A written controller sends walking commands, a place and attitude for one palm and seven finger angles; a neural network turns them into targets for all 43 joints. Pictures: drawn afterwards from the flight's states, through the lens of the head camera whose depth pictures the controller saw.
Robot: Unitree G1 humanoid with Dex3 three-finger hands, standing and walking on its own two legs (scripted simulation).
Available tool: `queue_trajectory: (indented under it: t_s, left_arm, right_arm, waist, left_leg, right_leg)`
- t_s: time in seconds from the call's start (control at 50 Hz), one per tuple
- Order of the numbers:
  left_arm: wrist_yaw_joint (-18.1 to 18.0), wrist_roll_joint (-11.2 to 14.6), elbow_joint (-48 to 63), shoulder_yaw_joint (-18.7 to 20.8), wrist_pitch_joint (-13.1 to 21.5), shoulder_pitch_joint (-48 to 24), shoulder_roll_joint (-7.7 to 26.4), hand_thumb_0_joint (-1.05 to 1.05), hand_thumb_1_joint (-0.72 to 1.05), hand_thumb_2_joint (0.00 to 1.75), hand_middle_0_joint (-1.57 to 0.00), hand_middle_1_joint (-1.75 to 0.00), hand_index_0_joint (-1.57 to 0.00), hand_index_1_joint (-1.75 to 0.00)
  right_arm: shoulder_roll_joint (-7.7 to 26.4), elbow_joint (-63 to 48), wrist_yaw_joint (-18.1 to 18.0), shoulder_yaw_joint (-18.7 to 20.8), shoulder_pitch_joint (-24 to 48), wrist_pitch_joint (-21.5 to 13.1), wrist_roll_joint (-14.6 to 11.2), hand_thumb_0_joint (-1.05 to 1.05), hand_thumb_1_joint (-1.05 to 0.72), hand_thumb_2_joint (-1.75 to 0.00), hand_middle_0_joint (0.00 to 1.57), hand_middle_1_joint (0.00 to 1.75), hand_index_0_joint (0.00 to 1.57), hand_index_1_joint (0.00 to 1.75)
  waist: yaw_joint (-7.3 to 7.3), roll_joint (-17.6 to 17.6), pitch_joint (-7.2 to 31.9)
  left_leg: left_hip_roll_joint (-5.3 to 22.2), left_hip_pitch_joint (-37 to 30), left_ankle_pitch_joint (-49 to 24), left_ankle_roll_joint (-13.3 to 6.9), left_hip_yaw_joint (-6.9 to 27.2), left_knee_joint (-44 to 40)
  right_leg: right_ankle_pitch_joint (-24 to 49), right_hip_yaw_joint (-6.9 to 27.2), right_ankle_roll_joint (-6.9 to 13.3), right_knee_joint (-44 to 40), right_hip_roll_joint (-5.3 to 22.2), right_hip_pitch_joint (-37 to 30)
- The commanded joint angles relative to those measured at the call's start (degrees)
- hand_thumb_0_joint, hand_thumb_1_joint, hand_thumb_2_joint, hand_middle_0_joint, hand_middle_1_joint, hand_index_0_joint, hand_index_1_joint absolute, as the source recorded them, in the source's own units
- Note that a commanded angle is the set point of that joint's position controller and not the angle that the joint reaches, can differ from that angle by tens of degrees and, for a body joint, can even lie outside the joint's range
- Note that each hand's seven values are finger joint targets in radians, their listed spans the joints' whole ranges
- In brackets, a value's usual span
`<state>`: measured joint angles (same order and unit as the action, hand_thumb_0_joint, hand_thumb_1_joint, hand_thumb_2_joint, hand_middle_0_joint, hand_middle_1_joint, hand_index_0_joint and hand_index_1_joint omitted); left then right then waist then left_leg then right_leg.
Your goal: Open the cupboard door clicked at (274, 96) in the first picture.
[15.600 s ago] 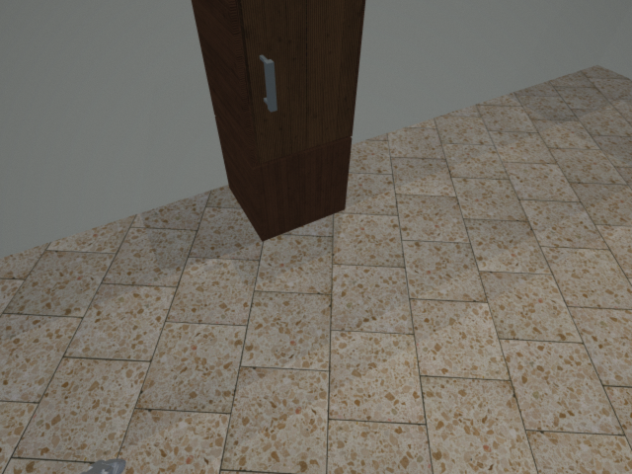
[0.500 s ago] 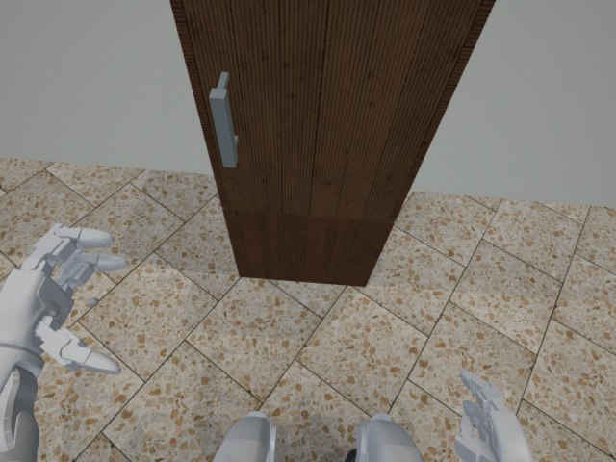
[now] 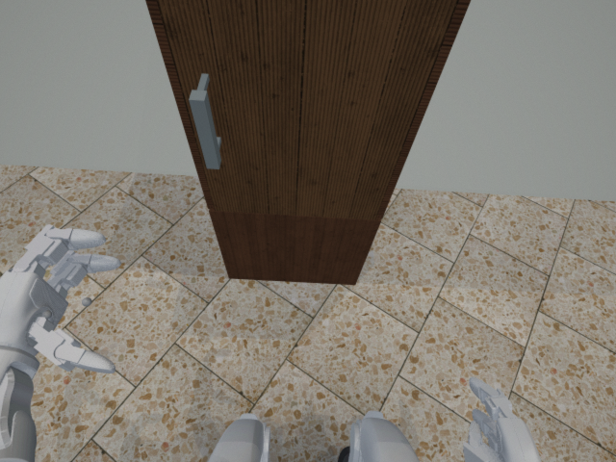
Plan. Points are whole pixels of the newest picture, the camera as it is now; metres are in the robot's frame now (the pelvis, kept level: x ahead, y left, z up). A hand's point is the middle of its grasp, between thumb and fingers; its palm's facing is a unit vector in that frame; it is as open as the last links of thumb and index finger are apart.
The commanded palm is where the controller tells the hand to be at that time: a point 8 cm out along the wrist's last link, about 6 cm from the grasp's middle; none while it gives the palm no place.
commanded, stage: raise the hand with hooked fingers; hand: left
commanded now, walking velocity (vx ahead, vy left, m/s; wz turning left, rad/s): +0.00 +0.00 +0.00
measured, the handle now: (209, 123) +0.60 +0.19 +0.03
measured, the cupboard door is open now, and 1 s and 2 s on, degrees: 0 0 0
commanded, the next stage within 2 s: move the hooked fingers beside the handle in 0.04 s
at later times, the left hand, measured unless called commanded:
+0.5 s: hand (109, 259) +0.34 +0.27 +0.04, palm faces -0.02 -1.00 -0.02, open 14.0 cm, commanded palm +0.32 +0.31 +0.05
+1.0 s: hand (135, 208) +0.42 +0.26 +0.04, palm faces +0.00 -1.00 -0.02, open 14.0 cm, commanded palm +0.40 +0.31 +0.04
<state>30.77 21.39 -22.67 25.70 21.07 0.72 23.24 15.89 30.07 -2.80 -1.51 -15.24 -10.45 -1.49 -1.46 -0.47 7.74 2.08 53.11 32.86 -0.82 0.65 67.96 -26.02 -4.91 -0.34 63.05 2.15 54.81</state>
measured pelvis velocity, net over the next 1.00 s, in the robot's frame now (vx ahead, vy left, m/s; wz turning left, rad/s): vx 0.00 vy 0.00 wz -0.02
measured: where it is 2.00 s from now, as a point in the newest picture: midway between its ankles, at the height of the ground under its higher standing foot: outside the picture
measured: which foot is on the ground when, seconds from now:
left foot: down 0.00-1.00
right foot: down 0.00-1.00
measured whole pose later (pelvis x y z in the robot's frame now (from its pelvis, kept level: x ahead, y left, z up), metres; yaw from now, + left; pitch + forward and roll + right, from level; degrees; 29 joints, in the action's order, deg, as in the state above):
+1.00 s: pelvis +0.00 +0.00 -0.01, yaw -1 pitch +22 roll -3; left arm 27.2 12.5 -51.7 27.3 23.5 -31.3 29.2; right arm 15.9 34.0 -2.5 -2.0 -17.4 -3.7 -0.8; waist -5.1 -0.1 7.2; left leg 2.5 58.5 32.6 -1.1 -0.3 69.2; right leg -25.1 -3.8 -0.5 64.1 1.6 60.6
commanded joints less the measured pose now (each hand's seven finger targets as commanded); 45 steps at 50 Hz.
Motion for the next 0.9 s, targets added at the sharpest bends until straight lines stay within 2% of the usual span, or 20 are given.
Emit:
queue_trajectory:
  t_s: [0.0,0.06,0.12,0.2,0.22,0.3,0.32,0.38,0.46,0.5,0.52,0.58,0.6,0.62,0.68,0.7,0.74,0.8,0.84,0.88]
  left_arm:
    - [0.01,1.73,11.10,5.75,3.34,-8.13,14.37,0.00,-0.50,0.30,-0.30,-1.20,-0.30,-1.20]
    - [0.15,1.85,9.44,5.48,3.05,-7.15,13.45,0.00,-0.50,0.30,-0.30,-1.20,-0.30,-1.20]
    - [0.75,1.72,9.40,5.15,3.03,-8.21,13.60,0.00,-0.50,0.30,-0.30,-1.20,-0.30,-1.20]
    - [0.28,0.46,7.95,4.83,3.46,-18.68,15.48,0.00,-0.50,0.30,-0.30,-1.20,-0.30,-1.20]
    - [0.31,0.45,7.45,2.88,3.53,-20.80,13.41,0.00,-0.50,0.30,-0.30,-1.20,-0.30,-1.20]
    - [0.17,-1.11,6.17,2.89,3.08,-25.10,15.74,0.00,-0.50,0.30,-0.30,-1.20,-0.30,-1.20]
    - [0.04,-1.07,4.97,2.71,2.62,-24.02,15.17,0.00,-0.50,0.30,-0.30,-1.20,-0.30,-1.20]
    - [-0.92,-1.45,2.59,5.37,1.84,-23.48,17.83,0.00,-0.50,0.30,-0.30,-1.20,-0.30,-1.20]
    - [-2.25,-2.22,-2.04,5.93,1.50,-26.05,17.90,0.00,-0.50,0.30,-0.30,-1.20,-0.30,-1.20]
    - [-2.31,-2.66,-1.45,5.49,2.51,-28.27,18.24,0.00,-0.50,0.30,-0.30,-1.20,-0.30,-1.20]
    - [-2.34,-2.78,-0.84,4.55,2.85,-28.47,17.25,0.00,-0.50,0.30,-0.30,-1.20,-0.30,-1.20]
    - [-2.28,-3.07,-5.33,4.24,3.20,-31.16,17.23,0.00,-0.50,0.30,-0.30,-1.20,-0.30,-1.20]
    - [-2.25,-3.60,-5.99,5.56,3.50,-33.37,19.27,0.00,-0.50,0.30,-0.30,-1.20,-0.30,-1.20]
    - [-2.04,-3.79,-5.77,3.95,3.82,-34.73,17.78,0.00,-0.50,0.30,-0.30,-1.20,-0.30,-1.20]
    - [-2.12,-3.80,-3.99,3.37,4.64,-36.10,17.70,0.00,-0.50,0.30,-0.30,-1.20,-0.30,-1.20]
    - [-2.25,-4.34,-5.39,3.60,4.40,-36.40,18.16,0.00,-0.50,0.30,-0.30,-1.20,-0.30,-1.20]
    - [-3.09,-4.84,-9.36,4.17,4.22,-38.97,18.61,0.00,-0.50,0.30,-0.30,-1.20,-0.30,-1.20]
    - [-3.72,-5.71,-11.80,5.66,4.73,-42.23,20.98,0.00,-0.50,0.30,-0.30,-1.20,-0.30,-1.20]
    - [-3.90,-6.59,-13.14,4.64,5.19,-44.75,20.69,0.00,-0.50,0.30,-0.30,-1.20,-0.30,-1.20]
    - [-3.93,-6.78,-15.35,4.69,5.84,-47.64,21.23,0.00,-0.50,0.30,-0.30,-1.20,-0.30,-1.20]
  right_arm:
    - [9.11,-7.58,-0.61,3.91,-0.73,-2.65,-0.20,0.00,-0.90,-0.90,0.20,0.30,0.20,0.30]
    - [9.07,-7.83,-0.67,3.88,-0.50,-2.59,-0.30,0.00,-0.90,-0.90,0.20,0.30,0.20,0.30]
    - [9.09,-7.89,-0.78,3.81,-0.43,-2.49,-0.34,0.00,-0.90,-0.90,0.20,0.30,0.20,0.30]
    - [9.37,-6.35,-1.53,3.46,-0.66,-2.56,-0.23,0.00,-0.90,-0.90,0.20,0.30,0.20,0.30]
    - [9.15,-6.12,-1.67,3.44,-0.61,-2.70,-0.28,0.00,-0.90,-0.90,0.20,0.30,0.20,0.30]
    - [9.53,-5.36,-2.03,3.50,-1.51,-2.72,-0.29,0.00,-0.90,-0.90,0.20,0.30,0.20,0.30]
    - [9.34,-5.40,-1.87,3.45,-1.47,-2.55,-0.26,0.00,-0.90,-0.90,0.20,0.30,0.20,0.30]
    - [9.55,-5.44,-1.62,3.50,-1.95,-1.81,-0.14,0.00,-0.90,-0.90,0.20,0.30,0.20,0.30]
    - [9.37,-5.31,-1.04,3.38,-2.30,-0.35,-0.23,0.00,-0.90,-0.90,0.20,0.30,0.20,0.30]
    - [9.40,-5.28,-0.86,3.38,-2.82,0.01,-0.15,0.00,-0.90,-0.90,0.20,0.30,0.20,0.30]
    - [9.30,-5.40,-0.72,3.52,-3.03,0.14,-0.13,0.00,-0.90,-0.90,0.20,0.30,0.20,0.30]
    - [9.76,-4.24,-0.77,3.66,-4.20,0.89,-0.09,0.00,-0.90,-0.90,0.20,0.30,0.20,0.30]
    - [10.05,-3.57,-0.82,3.71,-4.52,1.23,-0.03,0.00,-0.90,-0.90,0.20,0.30,0.20,0.30]
    - [9.84,-3.54,-0.74,3.74,-4.58,1.38,-0.04,0.00,-0.90,-0.90,0.20,0.30,0.20,0.30]
    - [9.92,-3.35,-0.55,4.14,-5.59,1.80,0.08,0.00,-0.90,-0.90,0.20,0.30,0.20,0.30]
    - [9.85,-2.96,-0.38,4.11,-5.86,2.20,0.15,0.00,-0.90,-0.90,0.20,0.30,0.20,0.30]
    - [10.03,-2.07,-0.45,4.05,-6.16,2.88,0.22,0.00,-0.90,-0.90,0.20,0.30,0.20,0.30]
    - [10.03,-1.92,-0.41,3.85,-6.53,3.70,0.31,0.00,-0.90,-0.90,0.20,0.30,0.20,0.30]
    - [9.92,-1.79,-0.28,3.74,-6.50,4.19,0.35,0.00,-0.90,-0.90,0.20,0.30,0.20,0.30]
    - [10.08,-1.39,-0.36,3.64,-7.23,4.67,0.48,0.00,-0.90,-0.90,0.20,0.30,0.20,0.30]
  waist:
    - [0.68,-5.04,17.23]
    - [0.69,-3.11,16.56]
    - [0.54,-3.75,16.82]
    - [-0.80,-5.18,16.04]
    - [-1.38,-5.11,15.97]
    - [-0.87,-7.04,19.62]
    - [-0.45,-6.71,19.74]
    - [0.22,-5.48,20.92]
    - [-0.17,-3.96,19.18]
    - [-0.09,-5.86,20.73]
    - [-0.30,-6.90,21.12]
    - [-1.78,-3.38,19.58]
    - [-1.67,-3.88,20.34]
    - [-1.76,-5.60,20.80]
    - [-1.53,-7.39,24.13]
    - [-1.50,-7.95,23.94]
    - [-2.31,-4.29,21.41]
    - [-1.87,-5.54,22.41]
    - [-2.37,-6.53,21.96]
    - [-3.11,-4.85,21.78]
  left_leg:
    - [-2.01,-7.79,-20.36,0.26,0.97,-10.98]
    - [-2.12,-6.00,-18.93,0.14,0.71,-10.76]
    - [-2.09,-6.49,-18.72,0.09,0.68,-10.49]
    - [-1.82,-5.69,-16.92,0.13,1.13,-9.72]
    - [-1.94,-6.19,-16.13,0.03,1.20,-9.71]
    - [-1.69,-8.80,-18.16,0.26,1.64,-10.23]
    - [-1.77,-8.86,-18.87,0.35,1.65,-10.55]
    - [-1.65,-7.70,-20.81,0.32,1.40,-10.21]
    - [-1.61,-5.64,-19.37,0.22,0.72,-10.52]
    - [-1.51,-7.16,-21.12,0.34,0.89,-10.81]
    - [-1.48,-8.23,-21.90,0.43,0.84,-10.94]
    - [-1.22,-6.61,-21.08,0.09,0.90,-10.13]
    - [-1.09,-6.40,-21.36,0.16,0.96,-10.11]
    - [-1.20,-7.47,-21.90,0.30,1.08,-10.32]
    - [-0.80,-12.03,-28.02,0.86,1.88,-10.27]
    - [-0.79,-12.10,-27.71,0.90,1.57,-10.37]
    - [-0.79,-9.03,-24.34,0.49,1.60,-10.22]
    - [-1.12,-7.64,-22.72,0.25,1.02,-9.93]
    - [-1.19,-7.10,-21.59,0.17,0.86,-9.84]
    - [-1.04,-6.77,-22.13,-0.13,1.20,-9.30]
  right_leg:
    - [10.52,2.02,1.94,-6.70,-3.28,-14.10]
    - [9.74,2.18,1.68,-6.90,-3.05,-14.69]
    - [9.54,2.38,1.81,-6.75,-3.14,-14.24]
    - [7.64,2.57,1.93,-6.14,-3.15,-11.50]
    - [7.03,2.51,1.81,-6.34,-3.04,-10.64]
    - [8.27,2.27,2.08,-5.90,-2.90,-10.65]
    - [9.02,2.25,2.05,-6.10,-2.81,-11.53]
    - [10.95,2.21,2.02,-5.52,-2.92,-12.99]
    - [10.81,2.55,1.65,-6.14,-2.81,-13.32]
    - [11.88,2.53,1.87,-5.79,-2.94,-13.46]
    - [12.33,2.37,1.88,-5.80,-2.88,-12.99]
    - [12.33,2.41,1.76,-5.86,-3.23,-11.77]
    - [12.68,2.49,1.70,-5.50,-3.14,-11.98]
    - [12.73,2.40,1.78,-5.45,-3.01,-11.46]
    - [14.90,1.95,2.01,-4.94,-3.19,-10.73]
    - [14.83,2.14,1.85,-5.37,-3.23,-10.72]
    - [13.73,1.99,1.65,-5.48,-3.22,-10.40]
    - [13.37,2.63,1.79,-5.29,-3.20,-11.41]
    - [12.68,2.81,1.76,-5.39,-3.10,-10.77]
    - [13.16,2.61,1.88,-5.01,-3.42,-10.33]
